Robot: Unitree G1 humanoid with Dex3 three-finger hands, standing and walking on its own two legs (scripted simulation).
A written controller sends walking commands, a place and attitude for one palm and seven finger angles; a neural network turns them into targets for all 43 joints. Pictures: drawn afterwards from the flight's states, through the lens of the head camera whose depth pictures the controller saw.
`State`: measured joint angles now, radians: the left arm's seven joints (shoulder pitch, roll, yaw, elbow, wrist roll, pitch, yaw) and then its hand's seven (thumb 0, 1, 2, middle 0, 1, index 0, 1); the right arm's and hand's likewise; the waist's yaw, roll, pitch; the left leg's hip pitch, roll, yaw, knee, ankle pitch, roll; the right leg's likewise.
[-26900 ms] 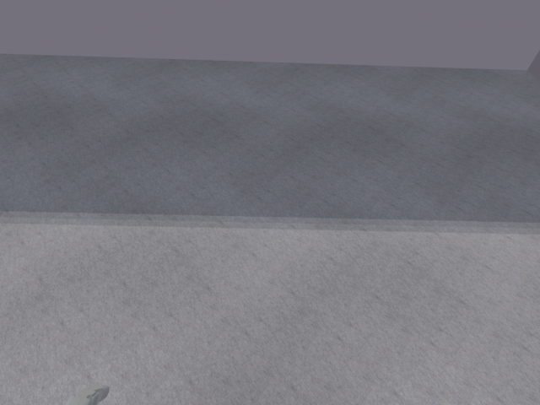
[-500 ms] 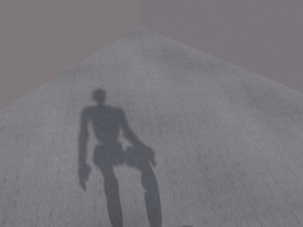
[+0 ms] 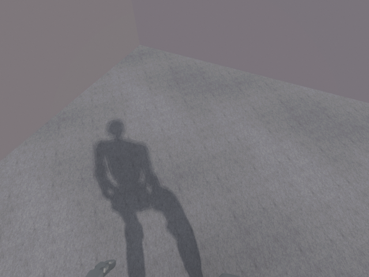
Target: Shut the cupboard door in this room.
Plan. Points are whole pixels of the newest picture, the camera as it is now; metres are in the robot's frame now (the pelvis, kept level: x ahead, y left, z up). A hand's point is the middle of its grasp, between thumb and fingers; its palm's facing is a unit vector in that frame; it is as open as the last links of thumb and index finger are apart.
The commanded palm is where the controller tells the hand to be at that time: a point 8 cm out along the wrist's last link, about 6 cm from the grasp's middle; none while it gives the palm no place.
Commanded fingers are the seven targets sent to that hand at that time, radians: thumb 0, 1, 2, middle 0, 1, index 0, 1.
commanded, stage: walk around to get in front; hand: left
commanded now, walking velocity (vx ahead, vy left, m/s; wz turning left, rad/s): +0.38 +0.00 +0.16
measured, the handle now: out of the picture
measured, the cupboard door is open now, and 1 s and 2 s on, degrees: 84 84 84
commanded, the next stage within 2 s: walk to a spot facing it in 0.54 s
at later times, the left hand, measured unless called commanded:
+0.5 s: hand out of the picture +0.09 +0.20 -0.17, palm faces +0.20 -0.97 -0.11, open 7.4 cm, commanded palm none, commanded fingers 0.00 0.90 0.90 -0.20 -0.30 -0.20 -0.30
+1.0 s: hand (120, 166) +0.46 +0.22 -0.14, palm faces +0.16 -0.96 -0.22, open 7.4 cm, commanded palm none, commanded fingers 0.00 0.90 0.90 -0.20 -0.30 -0.20 -0.30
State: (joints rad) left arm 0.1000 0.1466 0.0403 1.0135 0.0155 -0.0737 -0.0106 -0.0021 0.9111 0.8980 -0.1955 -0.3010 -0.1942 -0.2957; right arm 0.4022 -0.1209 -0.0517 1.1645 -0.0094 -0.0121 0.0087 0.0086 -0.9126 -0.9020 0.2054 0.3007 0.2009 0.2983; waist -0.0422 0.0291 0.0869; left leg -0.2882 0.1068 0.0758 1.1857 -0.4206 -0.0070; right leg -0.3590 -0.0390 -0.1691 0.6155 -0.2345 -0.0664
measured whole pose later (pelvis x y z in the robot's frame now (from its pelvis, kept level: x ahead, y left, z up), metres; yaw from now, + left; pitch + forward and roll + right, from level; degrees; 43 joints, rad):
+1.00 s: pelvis +0.36 +0.03 +0.00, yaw +12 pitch -1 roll +1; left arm 0.07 0.14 0.02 0.96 0.02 -0.05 0.01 0.00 0.91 0.90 -0.20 -0.30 -0.19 -0.30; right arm 0.32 -0.16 -0.06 1.09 -0.01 0.03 0.00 0.01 -0.91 -0.90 0.21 0.30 0.20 0.30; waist -0.06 0.04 0.11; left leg -0.35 0.04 0.04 1.03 -0.53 -0.04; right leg -0.35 -0.10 -0.19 0.60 -0.24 -0.03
